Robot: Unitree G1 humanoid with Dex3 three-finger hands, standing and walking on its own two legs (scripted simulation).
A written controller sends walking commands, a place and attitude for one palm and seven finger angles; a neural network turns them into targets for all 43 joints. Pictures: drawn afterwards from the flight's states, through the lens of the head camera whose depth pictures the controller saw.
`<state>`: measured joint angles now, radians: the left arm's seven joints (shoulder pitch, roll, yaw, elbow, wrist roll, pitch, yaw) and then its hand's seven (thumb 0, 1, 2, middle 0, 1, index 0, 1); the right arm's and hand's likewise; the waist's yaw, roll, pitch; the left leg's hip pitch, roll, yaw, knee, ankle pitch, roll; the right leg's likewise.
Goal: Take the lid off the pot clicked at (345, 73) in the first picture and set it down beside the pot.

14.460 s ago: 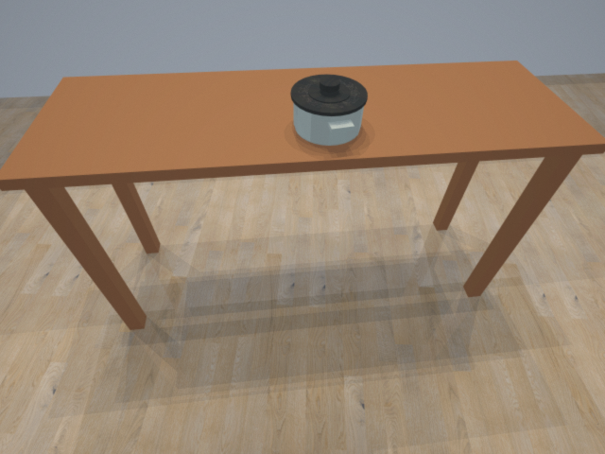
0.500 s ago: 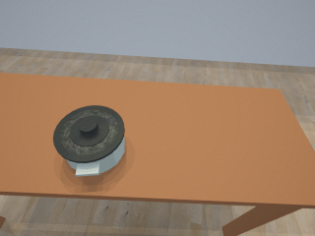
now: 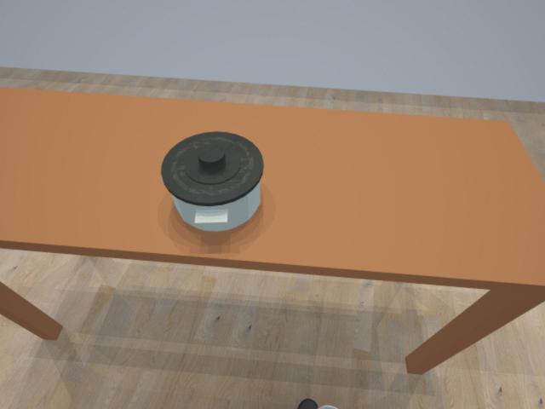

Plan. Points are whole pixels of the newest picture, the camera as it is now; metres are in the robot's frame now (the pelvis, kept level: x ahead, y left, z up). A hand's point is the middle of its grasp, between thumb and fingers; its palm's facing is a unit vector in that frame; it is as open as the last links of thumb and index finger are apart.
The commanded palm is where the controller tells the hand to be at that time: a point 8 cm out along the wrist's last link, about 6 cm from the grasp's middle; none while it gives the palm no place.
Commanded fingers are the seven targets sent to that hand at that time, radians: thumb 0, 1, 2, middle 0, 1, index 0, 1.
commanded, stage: come to a stop and stand still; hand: left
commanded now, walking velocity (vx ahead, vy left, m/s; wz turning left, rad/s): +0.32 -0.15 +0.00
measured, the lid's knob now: (211, 155) +0.48 +0.16 +0.09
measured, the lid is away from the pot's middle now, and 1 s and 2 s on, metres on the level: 0.00 0.00 0.00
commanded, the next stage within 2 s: look again from close up in 0.98 s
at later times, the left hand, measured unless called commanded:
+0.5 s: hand out of the picture -0.05 +0.19 -0.17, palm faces -0.03 -0.98 -0.21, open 7.3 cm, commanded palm none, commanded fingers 0.00 0.90 0.90 -0.20 -0.30 -0.20 -0.30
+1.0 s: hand out of the picture -0.04 +0.14 -0.17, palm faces +0.00 -0.99 -0.15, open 7.4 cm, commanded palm none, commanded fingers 0.00 0.90 0.90 -0.20 -0.30 -0.20 -0.30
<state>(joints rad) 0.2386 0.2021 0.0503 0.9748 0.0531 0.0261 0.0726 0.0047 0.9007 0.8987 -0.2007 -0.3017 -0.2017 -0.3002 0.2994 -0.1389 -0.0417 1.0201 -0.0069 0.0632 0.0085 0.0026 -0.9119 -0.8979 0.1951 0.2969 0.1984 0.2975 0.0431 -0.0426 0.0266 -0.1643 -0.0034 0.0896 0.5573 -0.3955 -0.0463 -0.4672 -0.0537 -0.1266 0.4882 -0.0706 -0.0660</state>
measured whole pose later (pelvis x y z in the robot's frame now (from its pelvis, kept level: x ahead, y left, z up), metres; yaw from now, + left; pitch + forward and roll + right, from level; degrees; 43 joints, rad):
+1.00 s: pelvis -0.01 +0.00 +0.01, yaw -2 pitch +1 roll +1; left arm 0.36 0.09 -0.02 1.12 0.01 -0.03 0.06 0.01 0.91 0.90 -0.20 -0.30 -0.20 -0.30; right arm 0.28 -0.13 0.00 1.15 0.00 -0.02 -0.05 0.01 -0.95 -0.90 0.20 0.30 0.20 0.30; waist 0.00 -0.02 0.01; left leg -0.18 -0.01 0.08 0.43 -0.26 0.02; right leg -0.07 -0.01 -0.04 0.41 -0.35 -0.02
